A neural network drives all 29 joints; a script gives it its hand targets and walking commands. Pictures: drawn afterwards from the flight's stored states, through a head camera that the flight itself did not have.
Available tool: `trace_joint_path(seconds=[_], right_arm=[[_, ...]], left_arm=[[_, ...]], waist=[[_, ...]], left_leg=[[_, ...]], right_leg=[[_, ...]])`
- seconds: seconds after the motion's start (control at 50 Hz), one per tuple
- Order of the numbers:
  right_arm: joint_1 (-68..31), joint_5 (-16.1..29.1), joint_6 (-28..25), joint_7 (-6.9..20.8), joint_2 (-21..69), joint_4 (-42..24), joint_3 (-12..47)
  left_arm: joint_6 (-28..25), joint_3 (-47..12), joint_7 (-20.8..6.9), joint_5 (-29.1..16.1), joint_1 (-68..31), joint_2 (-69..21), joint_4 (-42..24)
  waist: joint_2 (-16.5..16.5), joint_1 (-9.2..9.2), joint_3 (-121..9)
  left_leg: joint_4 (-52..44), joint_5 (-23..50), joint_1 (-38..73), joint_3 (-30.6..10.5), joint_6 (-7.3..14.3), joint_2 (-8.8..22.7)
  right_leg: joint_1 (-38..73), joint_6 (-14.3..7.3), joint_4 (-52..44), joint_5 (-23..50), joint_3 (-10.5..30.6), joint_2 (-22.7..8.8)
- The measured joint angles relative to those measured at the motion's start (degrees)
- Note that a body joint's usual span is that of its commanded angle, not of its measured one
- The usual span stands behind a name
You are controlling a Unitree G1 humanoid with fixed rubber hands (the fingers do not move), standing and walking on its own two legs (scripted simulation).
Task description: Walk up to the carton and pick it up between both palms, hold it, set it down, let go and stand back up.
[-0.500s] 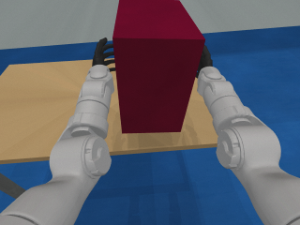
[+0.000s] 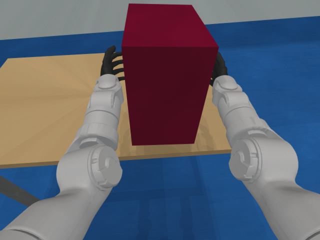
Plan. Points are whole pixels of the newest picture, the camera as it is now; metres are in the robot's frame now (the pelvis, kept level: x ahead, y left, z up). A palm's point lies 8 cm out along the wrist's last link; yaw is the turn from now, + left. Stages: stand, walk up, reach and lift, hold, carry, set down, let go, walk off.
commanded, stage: set down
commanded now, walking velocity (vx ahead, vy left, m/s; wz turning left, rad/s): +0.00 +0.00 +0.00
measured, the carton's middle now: (162, 74) +0.51 +0.05 +0.13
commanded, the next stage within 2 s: none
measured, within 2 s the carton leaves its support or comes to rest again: neither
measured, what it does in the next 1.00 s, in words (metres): stands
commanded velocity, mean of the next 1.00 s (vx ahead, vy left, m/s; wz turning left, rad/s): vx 0.00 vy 0.00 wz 0.00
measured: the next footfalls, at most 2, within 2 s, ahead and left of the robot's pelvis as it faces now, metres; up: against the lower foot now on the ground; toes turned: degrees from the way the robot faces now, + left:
none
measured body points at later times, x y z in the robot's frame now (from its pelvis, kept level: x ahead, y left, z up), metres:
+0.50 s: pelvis +0.00 +0.00 +0.00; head +0.02 -0.01 +0.45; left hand +0.43 +0.19 +0.15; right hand +0.47 -0.09 +0.14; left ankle +0.00 +0.13 -0.74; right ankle +0.00 -0.11 -0.74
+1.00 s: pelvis +0.00 +0.00 +0.00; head +0.03 -0.01 +0.45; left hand +0.43 +0.19 +0.13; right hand +0.47 -0.08 +0.13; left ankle +0.00 +0.13 -0.74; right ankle +0.00 -0.11 -0.74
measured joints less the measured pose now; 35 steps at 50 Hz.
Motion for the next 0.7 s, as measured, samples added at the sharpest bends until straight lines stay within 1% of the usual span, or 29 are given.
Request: trace_joint_path(seconds=[0.08, 0.16, 0.22, 0.36, 0.44, 0.7], right_arm=[[0.7, -2.0, -0.5, 0.4, 0.5, -0.2, -1.7], [1.6, -3.1, -1.3, 0.5, 0.9, -1.1, -2.1], [2.0, -3.7, -1.5, 0.5, 1.4, -1.9, -2.8], [2.6, -7.0, -2.3, 1.9, 2.1, -1.9, -6.6], [3.9, -8.4, -2.4, 2.3, 2.7, -3.0, -7.1], [6.0, -11.8, -4.1, 3.3, 4.4, -5.4, -10.1]], left_arm=[[0.0, 0.2, -0.1, 0.0, 0.2, 0.0, 0.0], [-0.6, 0.3, -0.3, -0.1, 0.2, -0.1, -0.1], [-1.2, 0.8, -0.8, 0.8, 0.4, -0.1, -0.1], [-1.4, 1.2, -1.3, 2.2, 1.2, -0.4, -0.3], [-1.9, 2.1, -1.7, 3.1, 2.0, -0.9, -0.3], [-4.7, 3.7, -2.5, 4.1, 4.5, -1.9, -1.0]], waist=[[-0.1, 0.25, 0.1], [-0.2, 0.59, 0.1], [-0.2, 0.77, 0.1], [-0.4, 0.93, 0.1], [-0.5, 0.93, 0.2], [-0.8, 1.29, 0.4]], left_leg=[[0.0, 0.0, 0.0, 0.0, 0.0, 0.0], [0.0, 0.0, 0.0, 0.0, 0.0, 0.0], [0.0, 0.0, 0.0, 0.0, 0.0, 0.0], [0.0, 0.0, 0.0, 0.0, 0.0, 0.0], [0.0, 0.0, 0.0, 0.0, 0.0, 0.0], [0.0, 0.0, 0.0, 0.0, 0.0, 0.0]], right_leg=[[0.0, 0.0, 0.0, 0.0, 0.0, 0.0], [0.0, 0.0, 0.0, 0.0, 0.0, 0.0], [0.0, 0.0, 0.0, 0.1, 0.0, 0.0], [0.0, 0.0, 0.0, 0.0, 0.0, 0.0], [0.0, 0.0, 0.0, 0.0, 0.0, 0.0], [0.0, 0.0, 0.0, 0.0, 0.0, 0.0]])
